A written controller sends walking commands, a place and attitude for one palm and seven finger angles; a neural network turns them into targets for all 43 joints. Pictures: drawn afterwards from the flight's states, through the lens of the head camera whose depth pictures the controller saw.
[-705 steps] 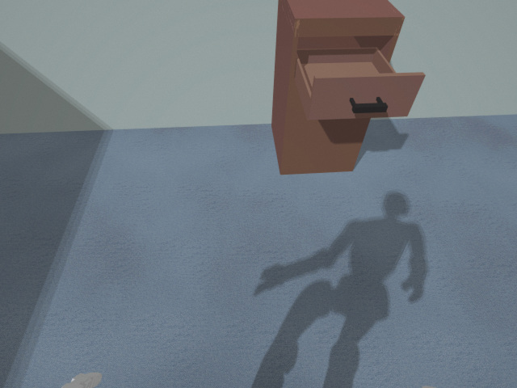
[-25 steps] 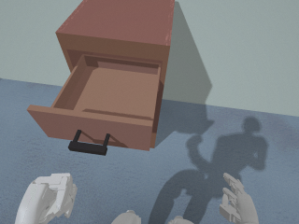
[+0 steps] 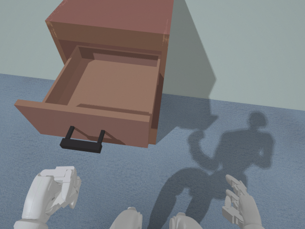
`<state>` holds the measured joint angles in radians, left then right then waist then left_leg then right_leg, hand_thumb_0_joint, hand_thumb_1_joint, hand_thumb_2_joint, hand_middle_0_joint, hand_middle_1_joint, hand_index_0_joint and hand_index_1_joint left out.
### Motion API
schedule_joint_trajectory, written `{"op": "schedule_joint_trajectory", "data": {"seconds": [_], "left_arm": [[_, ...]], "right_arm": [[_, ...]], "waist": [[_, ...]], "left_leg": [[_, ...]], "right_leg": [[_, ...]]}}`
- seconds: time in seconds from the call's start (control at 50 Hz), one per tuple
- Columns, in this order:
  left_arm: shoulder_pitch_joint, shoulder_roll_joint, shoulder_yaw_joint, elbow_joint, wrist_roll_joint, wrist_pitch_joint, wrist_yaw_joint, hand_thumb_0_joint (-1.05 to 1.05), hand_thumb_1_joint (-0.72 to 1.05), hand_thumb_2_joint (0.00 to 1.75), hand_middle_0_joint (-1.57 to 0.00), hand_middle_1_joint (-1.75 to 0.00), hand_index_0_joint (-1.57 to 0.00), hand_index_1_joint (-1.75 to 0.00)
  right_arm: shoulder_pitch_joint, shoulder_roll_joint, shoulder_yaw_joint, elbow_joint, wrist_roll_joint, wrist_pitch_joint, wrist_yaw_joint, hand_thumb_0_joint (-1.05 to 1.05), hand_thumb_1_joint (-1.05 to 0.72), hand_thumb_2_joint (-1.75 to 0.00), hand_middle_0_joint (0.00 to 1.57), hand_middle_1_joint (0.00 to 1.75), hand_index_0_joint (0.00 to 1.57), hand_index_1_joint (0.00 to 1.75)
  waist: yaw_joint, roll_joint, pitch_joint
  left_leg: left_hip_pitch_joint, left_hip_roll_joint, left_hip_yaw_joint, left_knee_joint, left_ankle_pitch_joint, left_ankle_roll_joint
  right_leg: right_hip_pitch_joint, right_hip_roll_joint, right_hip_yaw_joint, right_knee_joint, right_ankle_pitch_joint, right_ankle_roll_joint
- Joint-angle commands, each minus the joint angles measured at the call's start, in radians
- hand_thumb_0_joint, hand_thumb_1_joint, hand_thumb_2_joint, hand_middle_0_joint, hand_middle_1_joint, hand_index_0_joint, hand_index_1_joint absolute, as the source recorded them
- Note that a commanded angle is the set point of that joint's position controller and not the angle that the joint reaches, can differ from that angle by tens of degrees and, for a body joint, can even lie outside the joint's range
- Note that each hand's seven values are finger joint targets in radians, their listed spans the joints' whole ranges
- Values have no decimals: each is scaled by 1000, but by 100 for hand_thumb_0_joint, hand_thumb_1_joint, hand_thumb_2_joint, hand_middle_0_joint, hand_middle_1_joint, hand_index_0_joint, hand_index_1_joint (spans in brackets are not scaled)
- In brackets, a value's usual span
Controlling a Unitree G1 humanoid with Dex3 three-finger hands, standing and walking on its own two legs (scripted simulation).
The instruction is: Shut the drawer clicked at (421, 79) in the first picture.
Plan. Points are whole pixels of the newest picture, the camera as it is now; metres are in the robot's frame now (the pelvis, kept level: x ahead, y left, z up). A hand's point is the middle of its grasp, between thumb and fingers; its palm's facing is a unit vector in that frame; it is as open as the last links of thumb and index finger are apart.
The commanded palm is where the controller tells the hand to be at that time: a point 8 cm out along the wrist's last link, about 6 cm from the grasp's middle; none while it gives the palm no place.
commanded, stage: bring the fist close to the handle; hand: left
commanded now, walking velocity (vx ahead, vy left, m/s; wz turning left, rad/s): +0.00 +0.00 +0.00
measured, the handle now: (84, 138) +0.36 +0.22 -0.02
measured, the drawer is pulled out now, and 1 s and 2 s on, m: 0.30 0.30 0.23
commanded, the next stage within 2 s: push the drawer shut in 1.04 s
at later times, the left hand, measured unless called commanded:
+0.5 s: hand (86, 177) +0.24 +0.19 -0.01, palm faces -0.06 -1.00 -0.06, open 3.3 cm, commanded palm +0.23 +0.24 +0.00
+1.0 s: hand (86, 174) +0.26 +0.19 -0.02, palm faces -0.07 -1.00 -0.05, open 3.3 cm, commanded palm +0.24 +0.25 -0.02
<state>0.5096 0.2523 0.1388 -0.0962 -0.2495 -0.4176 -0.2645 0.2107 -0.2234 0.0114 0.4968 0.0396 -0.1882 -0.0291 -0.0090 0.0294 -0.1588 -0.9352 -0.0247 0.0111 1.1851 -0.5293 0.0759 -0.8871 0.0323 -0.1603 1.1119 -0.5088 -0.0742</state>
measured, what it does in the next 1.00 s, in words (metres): stands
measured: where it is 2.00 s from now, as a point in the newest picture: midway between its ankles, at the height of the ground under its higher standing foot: outside the picture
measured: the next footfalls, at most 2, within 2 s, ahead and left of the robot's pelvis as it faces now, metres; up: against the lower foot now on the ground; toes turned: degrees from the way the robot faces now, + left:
none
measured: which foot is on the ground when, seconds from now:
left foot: down 0.00-1.00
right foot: down 0.00-1.00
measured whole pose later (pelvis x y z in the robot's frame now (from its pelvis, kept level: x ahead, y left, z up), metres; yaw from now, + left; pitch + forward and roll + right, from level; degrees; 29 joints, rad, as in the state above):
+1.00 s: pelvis -0.01 +0.00 -0.04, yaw -1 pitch +23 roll -4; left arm 0.22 0.29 0.21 0.15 -0.29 -0.46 -0.32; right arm 0.19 -0.25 0.01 0.53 0.04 -0.12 -0.02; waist -0.02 0.03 -0.18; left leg -1.20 -0.01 0.02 1.38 -0.59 0.08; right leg -1.16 0.03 -0.17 1.31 -0.57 -0.09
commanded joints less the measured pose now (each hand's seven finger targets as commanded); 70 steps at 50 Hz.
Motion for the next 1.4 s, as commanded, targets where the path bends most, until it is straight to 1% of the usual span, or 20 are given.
{"op": "schedule_joint_trajectory", "data": {"seconds": [0.0, 0.12, 0.26, 0.28, 0.4, 0.44, 0.5, 0.52, 0.62, 0.66, 0.7, 0.84, 0.88, 0.98, 1.02, 1.04, 1.12, 1.22, 1.32, 1.38], "left_arm": [[-10, 106, 91, -128, -31, -66, 1, 0, 90, 90, -140, -160, -140, -160], [-52, 115, 104, -103, -43, -93, -10, 0, 90, 90, -140, -160, -140, -160], [-130, 148, 148, -25, -59, -129, -37, 0, 90, 90, -140, -160, -140, -160], [-168, 145, 133, -16, -58, -132, -41, 0, 90, 90, -140, -160, -140, -160], [-256, 166, 149, 42, -69, -136, -67, 0, 90, 90, -140, -160, -140, -160], [-282, 186, 171, 60, -72, -131, -72, 0, 90, 90, -140, -160, -140, -160], [-294, 165, 153, 72, -75, -124, -78, 0, 90, 90, -140, -160, -140, -160], [-299, 186, 181, 81, -79, -120, -75, 0, 90, 90, -140, -160, -140, -160], [-348, 180, 168, 124, -71, -119, -77, 0, 90, 90, -140, -160, -140, -160], [-350, 196, 179, 75, -74, -127, -73, 0, 90, 90, -140, -160, -140, -160], [-320, 207, 194, 59, -75, -120, -68, 0, 90, 90, -140, -160, -140, -160], [-308, 167, 152, 58, -70, -107, -53, 0, 90, 90, -140, -160, -140, -160], [-347, 156, 127, 61, -71, -106, -51, 0, 90, 90, -140, -160, -140, -160], [-378, 176, 123, 53, -53, -110, -39, 0, 90, 90, -140, -160, -140, -160], [-358, 179, 134, 19, -54, -110, -33, 0, 90, 90, -140, -160, -140, -160], [-335, 155, 109, 21, -51, -102, -31, 0, 90, 90, -140, -160, -140, -160], [-356, 156, 104, 26, -36, -87, -15, 0, 90, 90, -140, -160, -140, -160], [-460, 156, 96, 38, -29, -89, 5, 0, 90, 90, -140, -160, -140, -160], [-470, 160, 100, 59, -28, -82, 3, 0, 90, 90, -140, -160, -140, -160], [-584, 169, 90, 90, -20, -83, 6, 0, 90, 90, -140, -160, -140, -160]], "right_arm": [[-49, -137, -59, -143, -1, -46, -16, 0, -90, -90, 20, 30, 20, 30], [-47, -137, -64, -126, -2, -43, -14, 0, -90, -90, 20, 30, 20, 30], [-53, -143, -66, -102, -2, -33, -16, 0, -90, -90, 20, 30, 20, 30], [-51, -146, -62, -97, -4, -33, -16, 0, -90, -90, 20, 30, 20, 30], [-40, -160, -61, -82, -4, -28, -17, 0, -90, -90, 20, 30, 20, 30], [-41, -163, -61, -80, -3, -24, -16, 0, -90, -90, 20, 30, 20, 30], [-42, -164, -61, -84, -3, -18, -12, 0, -90, -90, 20, 30, 20, 30], [-39, -165, -62, -78, -3, -14, -10, 0, -90, -90, 20, 30, 20, 30], [-37, -172, -63, -78, -5, -1, -4, 0, -90, -90, 20, 30, 20, 30], [-39, -173, -63, -87, -5, 0, -1, 0, -90, -90, 20, 30, 20, 30], [-36, -173, -64, -93, -4, 8, 1, 0, -90, -90, 20, 30, 20, 30], [-37, -174, -63, -94, -2, 21, 0, 0, -90, -90, 20, 30, 20, 30], [-34, -182, -59, -97, -3, 21, -3, 0, -90, -90, 20, 30, 20, 30], [-20, -193, -58, -100, -6, 21, -8, 0, -90, -90, 20, 30, 20, 30], [-20, -191, -60, -108, -7, 22, -5, 0, -90, -90, 20, 30, 20, 30], [-25, -187, -57, -115, -7, 24, -2, 0, -90, -90, 20, 30, 20, 30], [-23, -190, -57, -118, -8, 37, -2, 0, -90, -90, 20, 30, 20, 30], [-14, -195, -52, -105, -12, 43, -4, 0, -90, -90, 20, 30, 20, 30], [-8, -199, -54, -100, -12, 50, -3, 0, -90, -90, 20, 30, 20, 30], [-4, -203, -50, -82, -10, 53, -9, 0, -90, -90, 20, 30, 20, 30]], "waist": [[-1, 28, -191], [-4, 22, -239], [-7, 23, -251], [-19, 33, -243], [-23, 21, -288], [-14, 29, -303], [-15, 26, -335], [-7, 32, -342], [-18, 20, -337], [0, 67, -362], [7, 54, -391], [-12, 53, -341], [-28, 35, -319], [-26, 49, -328], [-6, 70, -372], [-5, 85, -357], [-14, 62, -349], [-32, 58, -354], [-28, 68, -384], [-58, 51, -340]], "left_leg": [[114, 25, -97, -179, 216, -51], [92, 26, -87, -136, 272, -47], [-10, 27, -69, -66, 236, -38], [-16, 28, -74, -59, 235, -36], [-50, 31, -74, -17, 231, -31], [-70, 29, -71, -8, 221, -32], [-65, 30, -72, 4, 252, -28], [-76, 30, -72, 5, 250, -31], [-101, 32, -77, 26, 237, -31], [-77, 31, -78, 13, 236, -34], [-46, 32, -84, 0, 267, -33], [-45, 32, -94, -7, 224, -37], [-55, 33, -106, -7, 200, -34], [-16, 37, -124, -18, 186, -43], [18, 36, -128, -31, 209, -51], [28, 34, -129, -39, 212, -53], [26, 37, -135, -36, 211, -55], [19, 37, -139, -20, 214, -56], [60, 40, -141, -25, 262, -64], [22, 41, -148, -18, 198, -56]], "right_leg": [[109, -8, 123, -152, 112, 35], [118, -10, 135, -118, 184, 38], [114, -21, 190, -101, 151, 43], [90, -18, 183, -90, 147, 42], [67, -17, 198, -59, 148, 47], [73, -21, 207, -55, 133, 46], [68, -18, 203, -30, 181, 49], [76, -19, 205, -29, 179, 47], [22, -13, 192, 4, 167, 47], [28, -14, 193, 2, 150, 41], [34, -7, 175, 13, 182, 39], [-28, -3, 154, 12, 133, 40], [-62, 1, 142, 19, 104, 38], [-111, 5, 127, 32, 84, 34], [-92, 1, 122, 38, 99, 33], [-101, 0, 119, 33, 99, 31], [-117, 1, 112, 41, 101, 34], [-132, 1, 113, 45, 107, 35], [-126, 1, 111, 41, 136, 34], [-163, 2, 111, 39, 97, 35]]}}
